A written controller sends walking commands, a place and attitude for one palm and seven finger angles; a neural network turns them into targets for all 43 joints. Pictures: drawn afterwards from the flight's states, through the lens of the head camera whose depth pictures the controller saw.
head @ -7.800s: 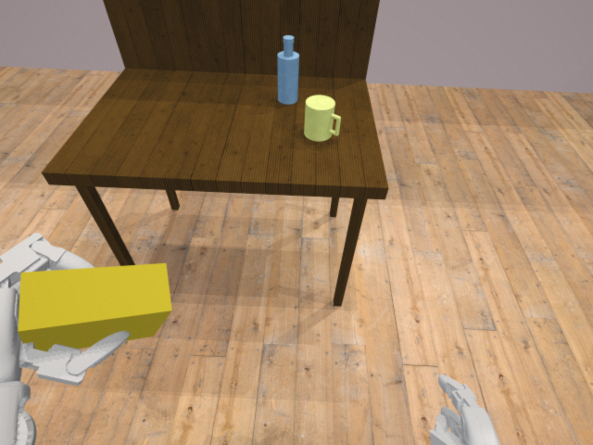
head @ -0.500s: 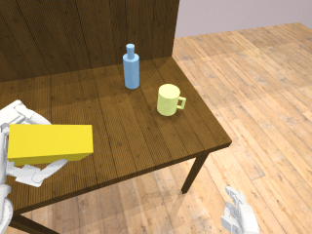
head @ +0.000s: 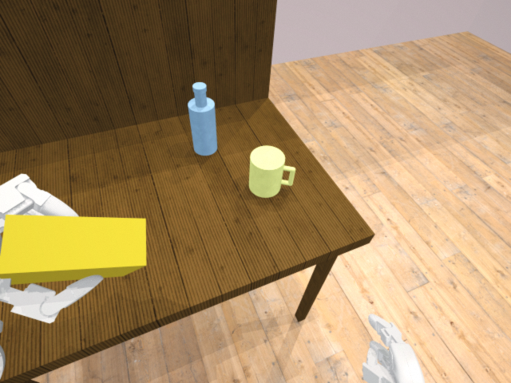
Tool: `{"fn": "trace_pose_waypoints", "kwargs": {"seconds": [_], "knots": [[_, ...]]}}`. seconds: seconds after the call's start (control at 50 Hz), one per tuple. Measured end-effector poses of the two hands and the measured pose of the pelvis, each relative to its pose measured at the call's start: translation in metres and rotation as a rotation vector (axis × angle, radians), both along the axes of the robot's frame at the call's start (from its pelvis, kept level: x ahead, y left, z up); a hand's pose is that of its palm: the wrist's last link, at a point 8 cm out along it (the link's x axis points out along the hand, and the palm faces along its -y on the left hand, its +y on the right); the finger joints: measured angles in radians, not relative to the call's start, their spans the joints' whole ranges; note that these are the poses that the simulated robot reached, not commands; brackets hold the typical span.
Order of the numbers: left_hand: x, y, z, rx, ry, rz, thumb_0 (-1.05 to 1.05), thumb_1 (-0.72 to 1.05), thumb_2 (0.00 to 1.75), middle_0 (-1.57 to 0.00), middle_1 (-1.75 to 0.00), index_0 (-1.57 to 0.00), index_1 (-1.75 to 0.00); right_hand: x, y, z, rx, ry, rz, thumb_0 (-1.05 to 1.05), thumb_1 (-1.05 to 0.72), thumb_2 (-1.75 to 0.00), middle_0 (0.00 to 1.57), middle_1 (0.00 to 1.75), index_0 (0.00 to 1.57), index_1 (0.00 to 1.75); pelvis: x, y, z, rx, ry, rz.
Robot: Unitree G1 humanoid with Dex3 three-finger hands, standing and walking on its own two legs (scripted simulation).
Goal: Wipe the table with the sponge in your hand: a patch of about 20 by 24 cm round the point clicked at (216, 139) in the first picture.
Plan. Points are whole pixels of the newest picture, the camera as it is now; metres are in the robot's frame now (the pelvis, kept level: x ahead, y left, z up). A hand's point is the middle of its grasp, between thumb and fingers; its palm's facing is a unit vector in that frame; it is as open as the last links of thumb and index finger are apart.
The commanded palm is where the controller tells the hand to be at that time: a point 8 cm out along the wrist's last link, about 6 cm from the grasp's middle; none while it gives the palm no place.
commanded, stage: shuffle to correct the standing spot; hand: left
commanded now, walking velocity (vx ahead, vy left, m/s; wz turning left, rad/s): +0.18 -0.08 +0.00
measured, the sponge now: (96, 250) +0.23 +0.20 +0.16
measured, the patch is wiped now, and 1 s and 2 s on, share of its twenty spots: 0.00 0.00 0.00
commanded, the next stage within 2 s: come to a stop and stand still in 2.00 s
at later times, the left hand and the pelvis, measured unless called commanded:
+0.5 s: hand (72, 241) +0.23 +0.22 +0.18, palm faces +0.36 -0.82 -0.44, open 9.6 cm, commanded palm +0.18 +0.26 +0.18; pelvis +0.02 -0.02 +0.00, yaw +0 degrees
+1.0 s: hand (47, 251) +0.23 +0.24 +0.17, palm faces +0.40 -0.82 -0.42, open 9.6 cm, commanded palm +0.18 +0.27 +0.18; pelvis +0.02 -0.01 +0.00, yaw +0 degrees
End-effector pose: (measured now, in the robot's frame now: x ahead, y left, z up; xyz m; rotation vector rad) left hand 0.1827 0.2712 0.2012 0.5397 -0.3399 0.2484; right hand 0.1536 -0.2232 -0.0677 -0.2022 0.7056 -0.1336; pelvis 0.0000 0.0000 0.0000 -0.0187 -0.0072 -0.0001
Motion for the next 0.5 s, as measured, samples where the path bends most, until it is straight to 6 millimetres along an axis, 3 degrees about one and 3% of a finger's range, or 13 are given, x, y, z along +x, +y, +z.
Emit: {"fn": "trace_pose_waypoints", "kwargs": {"seconds": [0.06,0.16,0.22,0.28,0.38,0.5], "knots": [[-0.008,0.007,0.0,0.014,0.03,0.051,0.0,-0.44,1.0,-0.81,-1.33,-0.79,-1.33,0.002,-0.007,-0.003,0.014,-0.001,-0.024,0.02,-0.9,-0.9,0.2,0.3,0.21,0.3,0.002,-0.004,-0.001,0.005,0.008,-0.014],[-0.016,0.018,-0.031,-0.089,0.132,0.194,0.0,-0.44,1.0,-0.81,-1.33,-0.79,-1.33,0.001,-0.02,-0.012,0.003,0.023,-0.036,0.01,-0.9,-0.9,0.2,0.3,0.21,0.3,0.007,-0.01,-0.001,0.012,0.008,-0.019],[-0.014,0.011,-0.05,-0.179,0.158,0.225,0.0,-0.44,1.0,-0.81,-1.33,-0.79,-1.33,0.001,-0.027,-0.014,-0.022,0.046,-0.019,0.02,-0.9,-0.9,0.2,0.3,0.21,0.3,0.008,-0.015,-0.002,0.013,0.003,-0.01],[-0.006,-0.004,-0.057,-0.238,0.14,0.191,0.0,-0.44,1.0,-0.81,-1.33,-0.79,-1.33,0.003,-0.033,-0.012,-0.05,0.058,-0.002,0.02,-0.9,-0.9,0.2,0.3,0.21,0.3,0.008,-0.019,-0.003,0.016,-0.005,-0.003],[0.01,-0.022,-0.036,-0.181,0.071,0.081,0.0,-0.44,1.0,-0.81,-1.33,-0.8,-1.33,0.012,-0.037,-0.002,-0.06,0.021,-0.017,0.02,-0.9,-0.9,0.2,0.3,0.21,0.3,0.009,-0.022,-0.003,0.021,-0.007,-0.006],[0.013,-0.013,-0.009,-0.035,0.037,0.068,0.0,-0.44,1.0,-0.81,-1.33,-0.8,-1.33,0.021,-0.037,-0.002,-0.02,-0.008,-0.048,0.02,-0.9,-0.9,0.2,0.3,0.2,0.3,0.016,-0.022,-0.004,0.013,0.009,-0.007]]}}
